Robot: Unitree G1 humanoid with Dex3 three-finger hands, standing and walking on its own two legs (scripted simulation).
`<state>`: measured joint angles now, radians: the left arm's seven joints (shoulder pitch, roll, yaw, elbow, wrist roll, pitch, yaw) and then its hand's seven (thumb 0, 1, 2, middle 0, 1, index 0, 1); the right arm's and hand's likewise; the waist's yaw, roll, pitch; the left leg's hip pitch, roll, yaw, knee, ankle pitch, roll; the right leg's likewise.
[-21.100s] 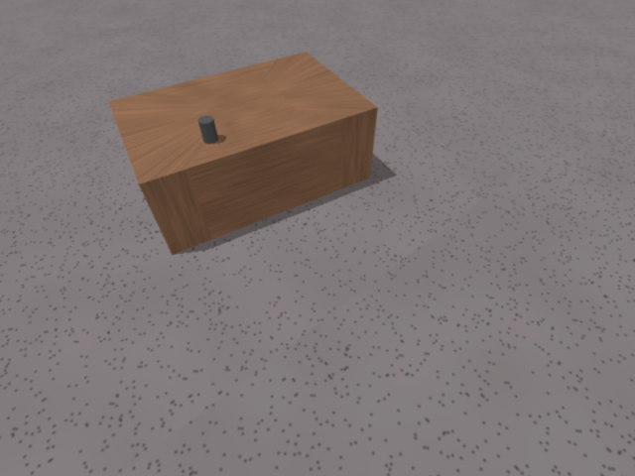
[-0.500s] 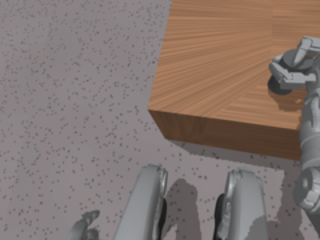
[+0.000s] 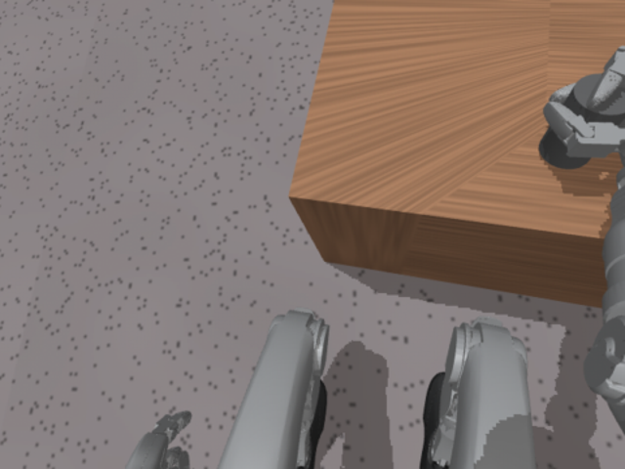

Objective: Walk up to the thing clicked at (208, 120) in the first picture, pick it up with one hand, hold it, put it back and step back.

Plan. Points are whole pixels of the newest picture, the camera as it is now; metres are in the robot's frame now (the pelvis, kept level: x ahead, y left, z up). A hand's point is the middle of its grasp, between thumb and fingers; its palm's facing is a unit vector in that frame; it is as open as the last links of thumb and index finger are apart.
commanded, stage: open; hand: right
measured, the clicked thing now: (582, 124) +0.52 -0.24 -0.01
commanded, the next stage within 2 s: withdraw in 0.44 s
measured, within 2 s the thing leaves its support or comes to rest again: neither
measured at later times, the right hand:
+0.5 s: hand (585, 113) +0.52 -0.24 +0.01, palm faces +0.11 +0.99 -0.02, open 14.3 cm
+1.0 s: hand out of the picture +0.52 -0.29 +0.12, palm faces +0.16 +0.99 -0.04, open 17.2 cm
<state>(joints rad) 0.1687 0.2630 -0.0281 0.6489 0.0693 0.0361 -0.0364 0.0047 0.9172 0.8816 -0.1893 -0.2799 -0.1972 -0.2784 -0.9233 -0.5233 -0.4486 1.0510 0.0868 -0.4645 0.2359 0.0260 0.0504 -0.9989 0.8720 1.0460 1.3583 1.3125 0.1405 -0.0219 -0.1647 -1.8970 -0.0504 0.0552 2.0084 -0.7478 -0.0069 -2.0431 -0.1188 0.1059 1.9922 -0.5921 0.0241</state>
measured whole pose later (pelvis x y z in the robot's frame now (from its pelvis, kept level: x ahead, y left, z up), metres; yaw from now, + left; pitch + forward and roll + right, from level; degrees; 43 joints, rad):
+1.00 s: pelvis +0.01 +0.00 +0.07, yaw -1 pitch +34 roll +6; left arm 0.20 0.26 -0.03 0.65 0.01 0.02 0.00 0.01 0.93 0.87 -0.18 -0.28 -0.20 -0.27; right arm -0.90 -0.64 -0.48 1.01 0.12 -0.30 0.30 -0.01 0.48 -0.04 0.07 0.05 0.07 0.05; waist 0.14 -0.04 -0.18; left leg -1.66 -0.05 0.06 1.77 -0.71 0.00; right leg -1.81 -0.12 0.09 1.78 -0.58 0.03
